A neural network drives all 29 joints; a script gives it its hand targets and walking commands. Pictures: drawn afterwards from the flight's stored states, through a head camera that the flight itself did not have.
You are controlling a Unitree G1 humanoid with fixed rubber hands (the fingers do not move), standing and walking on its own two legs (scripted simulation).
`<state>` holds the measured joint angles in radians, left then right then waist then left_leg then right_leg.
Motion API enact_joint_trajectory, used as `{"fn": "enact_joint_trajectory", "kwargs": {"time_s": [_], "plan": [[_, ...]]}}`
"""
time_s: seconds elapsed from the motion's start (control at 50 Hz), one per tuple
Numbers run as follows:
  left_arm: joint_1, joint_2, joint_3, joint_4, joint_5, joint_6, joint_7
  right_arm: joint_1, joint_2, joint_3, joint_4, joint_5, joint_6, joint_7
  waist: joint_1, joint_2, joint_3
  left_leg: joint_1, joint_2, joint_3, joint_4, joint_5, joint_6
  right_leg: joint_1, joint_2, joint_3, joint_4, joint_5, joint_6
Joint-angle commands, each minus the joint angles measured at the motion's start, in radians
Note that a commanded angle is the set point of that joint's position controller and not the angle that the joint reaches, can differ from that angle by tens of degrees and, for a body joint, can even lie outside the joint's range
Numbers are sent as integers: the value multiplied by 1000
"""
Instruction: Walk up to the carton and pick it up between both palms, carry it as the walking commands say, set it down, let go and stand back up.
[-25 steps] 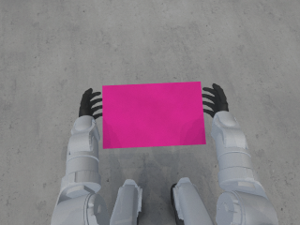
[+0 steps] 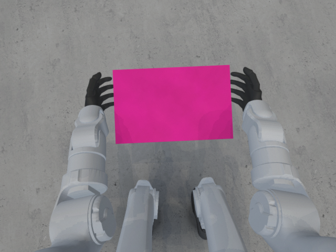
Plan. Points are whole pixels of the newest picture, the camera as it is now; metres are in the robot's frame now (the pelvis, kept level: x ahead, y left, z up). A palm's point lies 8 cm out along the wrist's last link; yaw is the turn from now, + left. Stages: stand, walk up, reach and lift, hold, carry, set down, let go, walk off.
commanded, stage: set down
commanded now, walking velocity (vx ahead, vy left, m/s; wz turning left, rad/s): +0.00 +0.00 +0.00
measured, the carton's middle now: (171, 107) +0.47 +0.00 -0.17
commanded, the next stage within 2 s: none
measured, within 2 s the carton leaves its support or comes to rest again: neither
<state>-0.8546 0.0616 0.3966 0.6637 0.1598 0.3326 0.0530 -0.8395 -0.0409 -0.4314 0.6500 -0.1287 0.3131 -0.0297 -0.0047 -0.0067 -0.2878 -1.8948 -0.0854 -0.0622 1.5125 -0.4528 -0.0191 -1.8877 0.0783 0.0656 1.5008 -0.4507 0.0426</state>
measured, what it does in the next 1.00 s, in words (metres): lowers itself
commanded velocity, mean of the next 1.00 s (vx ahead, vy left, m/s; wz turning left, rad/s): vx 0.00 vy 0.00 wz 0.00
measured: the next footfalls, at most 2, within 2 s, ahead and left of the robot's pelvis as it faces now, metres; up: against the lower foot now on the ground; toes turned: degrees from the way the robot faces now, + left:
none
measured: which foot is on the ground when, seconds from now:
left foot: down 0.00-1.00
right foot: down 0.00-1.00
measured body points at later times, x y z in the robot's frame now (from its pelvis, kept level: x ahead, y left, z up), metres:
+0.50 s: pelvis -0.02 -0.01 -0.07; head +0.27 +0.00 +0.27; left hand +0.49 +0.19 -0.18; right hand +0.49 -0.18 -0.17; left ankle +0.08 +0.11 -0.52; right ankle +0.09 -0.13 -0.52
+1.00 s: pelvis -0.02 +0.00 -0.13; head +0.31 +0.02 +0.17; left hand +0.51 +0.19 -0.27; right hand +0.51 -0.17 -0.26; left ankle +0.08 +0.11 -0.52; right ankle +0.09 -0.13 -0.52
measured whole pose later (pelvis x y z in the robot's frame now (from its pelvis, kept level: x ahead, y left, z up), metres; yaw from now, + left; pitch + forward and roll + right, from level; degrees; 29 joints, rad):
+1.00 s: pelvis -0.02 +0.00 -0.13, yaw +0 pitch +50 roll -2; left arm -1.20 0.24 0.29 0.84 0.03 0.28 0.10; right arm -1.17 -0.16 -0.39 0.77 -0.04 0.27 -0.10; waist -0.01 -0.01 -0.04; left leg -2.31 -0.12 -0.06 1.95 -0.50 -0.04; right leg -2.30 0.10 0.05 1.94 -0.51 0.07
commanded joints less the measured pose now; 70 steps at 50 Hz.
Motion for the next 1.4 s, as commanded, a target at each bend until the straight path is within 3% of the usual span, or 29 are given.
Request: {"fn": "enact_joint_trajectory", "kwargs": {"time_s": [0.0,0.4,0.58,0.78,1.12,1.28,1.38], "plan": [[-620,-918,-524,-29,-165,-30,-311,-627,908,539,-25,150,-12,290,10,27,-939,564,-54,99,-102,282,-7,453,69,-122,-80,227,-23],[-819,-814,-456,35,-187,-38,-312,-822,857,492,19,144,-10,244,11,2,-943,325,-54,134,54,167,3,362,60,-135,70,153,-12],[-866,-796,-471,29,-200,-52,-300,-873,842,496,22,162,-26,241,18,9,-967,307,-49,135,135,214,0,295,61,-147,156,185,-12],[-921,-778,-528,9,-243,-75,-282,-924,803,524,6,195,-52,231,6,31,-990,306,-44,133,228,266,-6,243,54,-154,251,224,-16],[-1019,-693,-520,70,-278,-114,-244,-1012,689,504,64,235,-93,219,-3,51,-886,268,-28,126,351,242,-6,111,31,-169,381,183,-23],[-1050,-637,-482,106,-296,-147,-244,-1049,670,508,83,232,-120,196,7,-22,-770,162,-26,115,411,244,5,114,32,-155,434,197,-21],[-1040,-600,-478,129,-301,-171,-239,-1063,659,523,93,254,-141,184,33,-26,-704,128,-24,113,452,278,10,119,39,-136,469,243,-20]]}}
